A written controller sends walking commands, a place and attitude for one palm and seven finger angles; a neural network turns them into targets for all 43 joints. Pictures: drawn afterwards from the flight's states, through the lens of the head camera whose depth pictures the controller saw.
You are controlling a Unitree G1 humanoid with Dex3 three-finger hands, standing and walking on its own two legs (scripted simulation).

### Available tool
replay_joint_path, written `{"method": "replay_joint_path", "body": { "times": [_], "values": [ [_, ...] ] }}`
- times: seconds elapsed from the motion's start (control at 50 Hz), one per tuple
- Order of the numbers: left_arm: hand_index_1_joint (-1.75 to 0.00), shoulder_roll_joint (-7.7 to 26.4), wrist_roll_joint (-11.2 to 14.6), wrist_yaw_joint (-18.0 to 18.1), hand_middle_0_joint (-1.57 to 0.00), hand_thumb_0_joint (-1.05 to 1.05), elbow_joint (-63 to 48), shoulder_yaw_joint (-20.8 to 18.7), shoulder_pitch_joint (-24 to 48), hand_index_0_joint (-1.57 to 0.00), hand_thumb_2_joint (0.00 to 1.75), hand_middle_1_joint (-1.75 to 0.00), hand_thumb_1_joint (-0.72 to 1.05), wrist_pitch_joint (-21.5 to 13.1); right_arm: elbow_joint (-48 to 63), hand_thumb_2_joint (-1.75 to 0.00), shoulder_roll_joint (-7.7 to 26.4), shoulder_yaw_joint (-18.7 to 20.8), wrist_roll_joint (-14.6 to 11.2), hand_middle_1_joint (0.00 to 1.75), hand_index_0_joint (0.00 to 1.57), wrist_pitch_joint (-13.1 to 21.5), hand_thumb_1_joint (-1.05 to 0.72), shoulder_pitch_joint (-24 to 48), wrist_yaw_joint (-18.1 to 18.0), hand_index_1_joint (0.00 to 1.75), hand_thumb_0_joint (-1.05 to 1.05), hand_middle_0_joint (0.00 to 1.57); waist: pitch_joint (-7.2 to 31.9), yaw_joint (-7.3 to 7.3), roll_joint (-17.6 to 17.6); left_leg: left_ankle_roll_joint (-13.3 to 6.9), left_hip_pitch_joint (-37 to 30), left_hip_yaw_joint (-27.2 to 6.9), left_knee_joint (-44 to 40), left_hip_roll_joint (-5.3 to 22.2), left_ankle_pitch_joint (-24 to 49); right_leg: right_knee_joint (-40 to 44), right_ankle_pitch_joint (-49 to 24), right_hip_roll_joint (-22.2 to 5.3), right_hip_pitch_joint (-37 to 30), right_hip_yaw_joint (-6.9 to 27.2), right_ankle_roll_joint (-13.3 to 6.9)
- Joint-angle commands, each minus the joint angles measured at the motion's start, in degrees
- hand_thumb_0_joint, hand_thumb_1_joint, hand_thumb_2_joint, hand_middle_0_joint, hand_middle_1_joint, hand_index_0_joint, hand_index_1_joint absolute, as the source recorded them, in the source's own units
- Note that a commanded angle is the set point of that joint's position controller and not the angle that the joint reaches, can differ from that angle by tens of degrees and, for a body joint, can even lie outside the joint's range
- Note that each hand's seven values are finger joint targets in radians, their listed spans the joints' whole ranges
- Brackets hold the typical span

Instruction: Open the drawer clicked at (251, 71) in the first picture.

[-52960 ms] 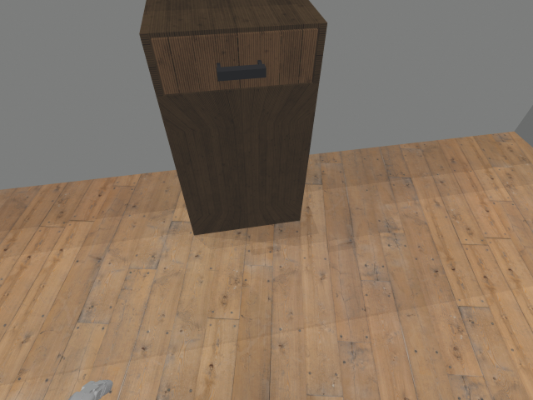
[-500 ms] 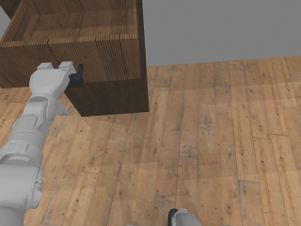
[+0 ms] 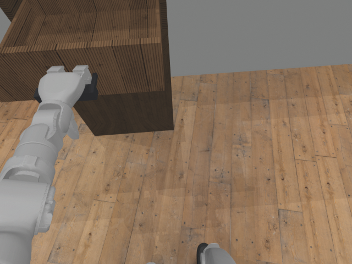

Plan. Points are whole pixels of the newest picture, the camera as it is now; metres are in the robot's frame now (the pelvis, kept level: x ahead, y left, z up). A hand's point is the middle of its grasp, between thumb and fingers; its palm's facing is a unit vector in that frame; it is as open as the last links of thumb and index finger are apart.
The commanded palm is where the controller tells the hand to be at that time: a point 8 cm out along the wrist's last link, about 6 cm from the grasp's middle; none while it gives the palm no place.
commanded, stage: lift the hand off the handle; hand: left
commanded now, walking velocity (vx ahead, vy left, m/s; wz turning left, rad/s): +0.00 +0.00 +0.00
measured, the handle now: (68, 86) +0.52 +0.25 +0.06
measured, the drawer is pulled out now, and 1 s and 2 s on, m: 0.29 0.29 0.29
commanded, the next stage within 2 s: draw the hand back to the body in 1.22 s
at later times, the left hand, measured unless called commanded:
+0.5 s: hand (62, 85) +0.48 +0.24 +0.11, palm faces -0.01 +0.02 -1.00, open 13.5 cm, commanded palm +0.47 +0.25 +0.18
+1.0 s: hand (35, 42) +0.50 +0.25 +0.20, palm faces +0.05 +0.05 -1.00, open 13.7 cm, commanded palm +0.47 +0.25 +0.25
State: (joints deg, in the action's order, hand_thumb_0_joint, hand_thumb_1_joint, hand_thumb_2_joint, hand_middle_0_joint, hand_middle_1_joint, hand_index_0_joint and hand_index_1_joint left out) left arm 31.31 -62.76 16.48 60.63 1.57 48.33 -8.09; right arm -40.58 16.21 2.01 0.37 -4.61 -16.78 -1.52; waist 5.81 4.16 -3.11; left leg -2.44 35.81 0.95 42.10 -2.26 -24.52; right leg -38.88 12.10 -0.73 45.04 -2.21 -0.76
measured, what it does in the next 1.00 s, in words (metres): stands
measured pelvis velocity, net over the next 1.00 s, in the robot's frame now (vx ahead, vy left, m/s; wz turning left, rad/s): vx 0.02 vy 0.00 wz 0.01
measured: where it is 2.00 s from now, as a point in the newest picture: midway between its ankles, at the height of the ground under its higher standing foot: outside the picture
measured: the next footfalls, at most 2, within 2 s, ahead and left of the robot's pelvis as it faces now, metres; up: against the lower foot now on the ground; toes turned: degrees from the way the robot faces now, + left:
none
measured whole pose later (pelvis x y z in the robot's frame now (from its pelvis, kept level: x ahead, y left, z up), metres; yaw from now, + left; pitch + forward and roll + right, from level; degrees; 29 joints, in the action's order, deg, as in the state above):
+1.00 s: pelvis +0.02 +0.00 +0.03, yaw +0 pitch +11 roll +0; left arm 34.8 -57.5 1.3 50.8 4.2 55.2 -4.3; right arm -39.6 16.6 1.0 -2.4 -6.8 -14.6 -3.4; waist 3.8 1.4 -4.5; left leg -2.5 18.2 0.1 26.9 -2.5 -19.5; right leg -26.4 9.0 -0.7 28.2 -2.6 -0.4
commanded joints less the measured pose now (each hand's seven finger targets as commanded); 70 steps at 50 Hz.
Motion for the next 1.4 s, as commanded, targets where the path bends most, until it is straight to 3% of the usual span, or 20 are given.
{"method": "replay_joint_path", "body": {
  "times": [0.0, 0.1, 0.18, 0.24, 0.32, 0.4, 0.48, 0.56, 0.62, 0.74, 0.8, 0.9, 1.0, 1.06, 1.12, 1.16, 1.22, 1.3, 1.34, 1.38],
  "values": [
    [-1.2, 19.1, 1.9, 2.0, -0.3, 0.0, -15.1, -6.2, 29.9, -0.3, 0.3, -1.2, -0.5, -0.8, 3.7, -0.9, 8.3, 3.1, 0.1, 0.3, 0.2, 0.6, -0.9, -6.7, -1.1, 0.3, 0.0, 0.2, 28.1, 1.18, -0.8, 1.1, -5.0, -1.6, -5.4, -0.3, 23.2, 1.6, -14.9, 1.3, -26.9, 2.6, -0.9],
    [-1.2, 19.9, 2.2, 2.0, -0.3, 0.0, -18.0, -7.0, 30.8, -0.3, 0.3, -1.2, -0.5, -1.9, 3.8, -0.9, 8.2, 3.0, -0.1, 0.3, 0.2, 0.6, -0.9, -6.3, -1.4, 0.3, 0.0, 0.2, 27.5, 0.67, -1.4, 1.7, -7.5, -2.4, -6.3, -0.1, 25.6, 2.3, -14.5, 1.4, -26.8, 2.0, -1.2],
    [-1.2, 20.7, 2.1, 2.5, -0.3, 0.0, -22.4, -7.6, 32.8, -0.3, 0.3, -1.2, -0.5, -2.5, 3.9, -0.9, 8.0, 3.2, -0.1, 0.3, 0.2, 0.8, -0.9, -6.0, -1.6, 0.3, 0.0, 0.2, 29.7, 0.29, -4.5, 2.7, -12.0, -2.9, -6.4, 0.1, 31.2, 2.5, -15.8, 1.5, -26.8, 1.6, -1.3],
    [-1.2, 21.4, 3.0, 2.2, -0.3, 0.0, -23.7, -8.6, 31.4, -0.3, 0.3, -1.2, -0.5, -2.2, 3.9, -0.9, 7.9, 3.1, -0.1, 0.3, 0.2, 0.5, -0.9, -5.7, -1.6, 0.3, 0.0, 0.2, 31.2, -0.28, -4.0, 3.1, -13.9, -3.0, -6.7, 0.4, 35.5, 2.9, -18.3, 1.5, -28.8, 1.5, -1.2],
    [-1.2, 18.0, 4.0, 1.0, -0.3, 0.0, -24.3, -6.5, 30.2, -0.3, 0.3, -1.2, -0.5, -0.7, 4.2, -0.9, 7.5, 3.3, -0.6, 0.3, 0.2, 0.1, -0.9, -4.5, -1.3, 0.3, 0.0, 0.2, 29.5, -0.41, -3.9, 3.7, -16.5, -3.1, -7.5, 0.7, 39.3, 4.2, -18.9, 1.8, -28.9, 0.9, -1.2],
    [-1.2, 16.9, 4.2, -0.9, -0.3, 0.0, -17.5, -4.4, 29.8, -0.3, 0.3, -1.2, -0.5, 2.8, 3.7, -0.9, 8.0, 2.6, -1.4, 0.3, 0.2, -0.2, -0.9, -3.4, -1.2, 0.3, 0.0, 0.2, 21.4, 0.0, 1.3, 2.7, -12.1, -2.6, -11.2, 0.4, 28.4, 6.6, -14.5, 1.6, -29.5, 0.6, -1.1],
    [-1.2, 18.1, 3.4, -2.8, -0.3, 0.0, -22.2, -4.1, 35.0, -0.3, 0.3, -1.2, -0.5, 1.8, 5.1, -0.9, 7.4, 2.4, -1.6, 0.3, 0.2, 0.2, -0.9, -2.8, -1.9, 0.3, 0.0, 0.2, 23.9, -0.5, -2.0, 2.6, -14.9, -2.4, -12.4, 0.0, 29.0, 7.3, -15.1, 1.3, -31.9, 1.0, -1.5],
    [-1.2, 21.0, 4.2, -4.4, -0.3, 0.0, -24.5, -6.4, 34.4, -0.3, 0.3, -1.2, -0.5, 0.3, 5.9, -0.9, 7.1, 2.1, -1.5, 0.3, 0.2, 0.3, -0.9, -2.0, -2.6, 0.3, 0.0, 0.2, 26.1, -1.36, -1.5, 2.6, -16.1, -2.0, -12.8, -0.1, 31.3, 7.6, -18.0, 1.1, -35.8, 1.5, -1.4],
    [-1.2, 19.6, 4.6, -5.7, -0.3, 0.0, -23.5, -5.1, 34.4, -0.3, 0.3, -1.2, -0.5, 0.3, 6.1, -0.9, 7.1, 2.0, -1.7, 0.3, 0.2, 0.3, -0.9, -1.4, -2.8, 0.3, 0.0, 0.2, 24.2, -0.8, 1.1, 2.4, -15.7, -1.9, -13.5, 0.0, 30.8, 8.6, -18.3, 1.0, -36.2, 1.5, -1.2],
    [-1.2, 18.6, 5.7, -8.0, -0.3, 0.0, -24.4, -3.9, 35.4, -0.3, 0.3, -1.2, -0.5, 0.2, 6.3, -0.9, 6.8, 1.9, -2.0, 0.3, 0.2, 0.3, -0.9, -0.9, -2.7, 0.3, 0.0, 0.2, 24.1, -1.48, -0.6, 2.7, -17.8, -1.8, -14.8, 0.0, 32.1, 9.6, -18.6, 0.8, -37.2, 1.4, -1.4],
    [-1.2, 21.3, 5.9, -9.1, -0.3, 0.0, -24.9, -5.4, 35.9, -0.3, 0.3, -1.2, -0.5, 0.3, 6.5, -0.9, 7.1, 1.6, -2.1, 0.3, 0.2, 0.1, -0.9, -0.5, -3.0, 0.3, 0.0, 0.2, 24.3, -1.64, 0.2, 2.4, -17.2, -1.5, -15.7, -0.2, 31.1, 10.1, -19.3, 0.7, -39.1, 1.5, -1.2],
    [-1.2, 18.7, 5.9, -12.0, -0.3, 0.0, -19.1, -2.5, 33.8, -0.3, 0.3, -1.2, -0.5, 3.6, 5.8, -0.9, 7.5, 1.2, -2.5, 0.3, 0.2, -0.6, -0.9, 0.5, -2.6, 0.3, 0.0, 0.2, 20.2, -2.02, 0.6, 2.6, -16.5, -1.3, -17.3, 0.3, 29.6, 11.3, -17.7, 0.5, -38.2, 1.3, -1.4],
    [-1.2, 15.8, 7.0, -17.5, -0.3, 0.0, -23.6, 0.1, 30.9, -0.3, 0.3, -1.2, -0.5, 5.0, 7.4, -0.9, 7.7, 1.3, -2.8, 0.3, 0.2, -1.6, -0.9, 1.7, -2.0, 0.3, 0.0, 0.2, 22.6, -3.18, 1.5, 2.4, -19.6, -1.4, -17.8, 0.7, 35.4, 11.9, -21.4, 0.4, -41.1, 1.3, -1.5],
    [-1.2, 17.3, 8.3, -20.2, -0.3, 0.0, -26.4, -1.3, 28.1, -0.3, 0.3, -1.2, -0.5, 4.7, 8.4, -0.9, 8.0, 1.1, -3.0, 0.3, 0.2, -2.3, -0.9, 2.9, -2.0, 0.3, 0.0, 0.2, 20.8, -3.83, 3.7, 1.9, -20.0, -1.4, -18.2, 0.8, 36.0, 12.6, -22.2, 0.5, -41.9, 1.3, -1.5],
    [-1.2, 21.9, 8.7, -21.3, -0.3, 0.0, -26.5, -4.9, 28.2, -0.3, 0.3, -1.2, -0.5, 4.0, 8.5, -0.9, 8.4, 0.7, -3.0, 0.3, 0.2, -2.7, -0.9, 3.6, -2.5, 0.3, 0.0, 0.2, 18.8, -4.36, 5.7, 1.5, -17.9, -1.0, -19.2, 0.6, 33.2, 13.0, -22.6, 0.2, -43.5, 1.5, -1.6],
    [-1.2, 20.3, 8.8, -21.2, -0.3, 0.0, -25.4, -4.0, 27.6, -0.3, 0.3, -1.2, -0.5, 3.5, 8.7, -0.9, 7.7, 0.3, -3.1, 0.3, 0.2, -2.8, -0.9, 3.8, -2.4, 0.3, 0.0, 0.2, 16.8, -4.59, 5.2, 1.5, -16.7, -0.8, -19.7, 0.6, 31.9, 12.9, -21.5, 0.0, -42.9, 1.4, -1.6],
    [-1.2, 23.8, 8.1, -20.2, -0.3, 0.0, -29.7, -6.8, 29.1, -0.3, 0.3, -1.2, -0.5, 1.8, 9.1, -0.9, 8.0, 0.6, -2.8, 0.3, 0.2, -2.7, -0.9, 4.1, -2.4, 0.3, 0.0, 0.2, 20.6, -5.41, 3.1, 2.0, -18.3, -0.8, -19.3, 0.5, 34.7, 12.4, -22.7, 0.1, -43.9, 1.7, -1.9],
    [-1.2, 19.6, 8.1, -18.8, -0.3, 0.0, -34.6, -3.7, 31.0, -0.3, 0.3, -1.2, -0.5, 1.2, 9.2, -0.9, 7.0, 1.2, -2.4, 0.3, 0.2, -2.1, -0.9, 3.5, -1.6, 0.3, 0.0, 0.2, 24.5, -4.65, -1.4, 3.2, -23.5, -1.5, -17.4, 1.0, 42.4, 12.0, -23.8, 0.2, -41.4, 1.8, -1.9],
    [-1.2, 22.2, 9.0, -18.7, -0.3, 0.0, -38.3, -7.4, 24.6, -0.3, 0.3, -1.2, -0.5, 1.3, 9.8, -0.9, 7.0, 1.6, -2.1, 0.3, 0.2, -2.0, -0.9, 4.0, -1.1, 0.3, 0.0, 0.2, 27.2, -6.2, -1.7, 3.4, -25.2, -1.8, -16.9, 1.3, 47.2, 11.6, -25.7, 0.2, -43.3, 1.9, -1.8],
    [-1.2, 18.4, 10.5, -19.2, -0.3, 0.0, -42.6, -5.2, 21.3, -0.3, 0.3, -1.2, -0.5, 2.0, 10.5, -0.9, 6.8, 1.5, -2.3, 0.3, 0.2, -2.1, -0.9, 5.1, -0.4, 0.3, 0.0, 0.2, 26.6, -6.37, -1.8, 3.7, -26.4, -2.4, -16.7, 1.4, 50.1, 11.5, -26.3, 0.1, -43.0, 1.5, -1.8]
  ]
}}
